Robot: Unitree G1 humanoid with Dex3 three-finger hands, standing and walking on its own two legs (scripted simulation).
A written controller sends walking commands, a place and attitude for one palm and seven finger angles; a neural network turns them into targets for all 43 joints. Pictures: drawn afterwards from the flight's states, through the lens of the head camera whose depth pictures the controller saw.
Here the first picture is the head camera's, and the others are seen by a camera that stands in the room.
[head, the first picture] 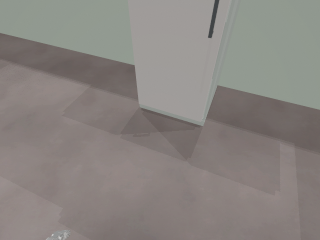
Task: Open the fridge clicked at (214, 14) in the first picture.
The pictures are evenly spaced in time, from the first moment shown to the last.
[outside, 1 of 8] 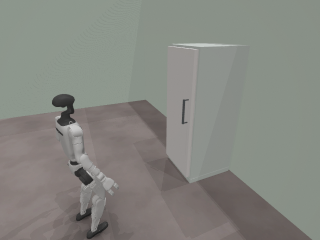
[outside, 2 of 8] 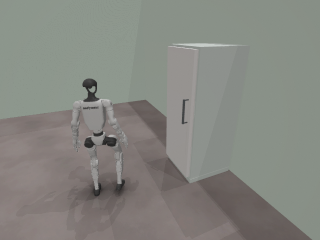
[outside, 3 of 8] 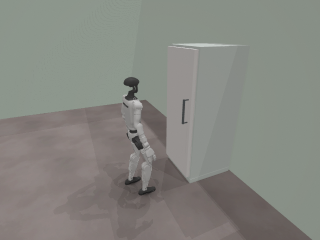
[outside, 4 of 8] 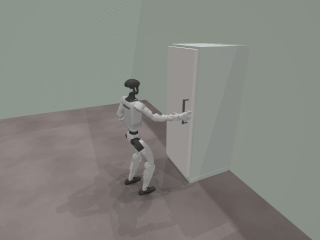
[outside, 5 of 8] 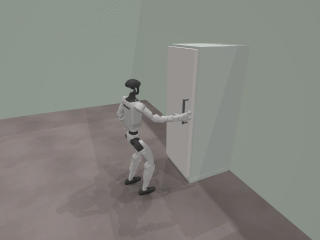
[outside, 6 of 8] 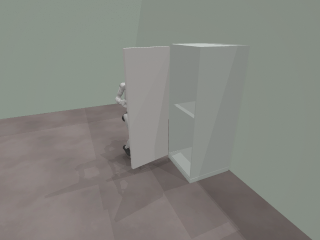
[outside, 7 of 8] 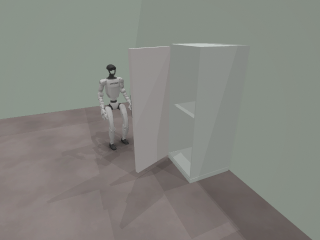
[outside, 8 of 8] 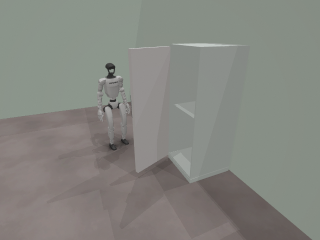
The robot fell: no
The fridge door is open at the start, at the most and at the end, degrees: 0 80 68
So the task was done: yes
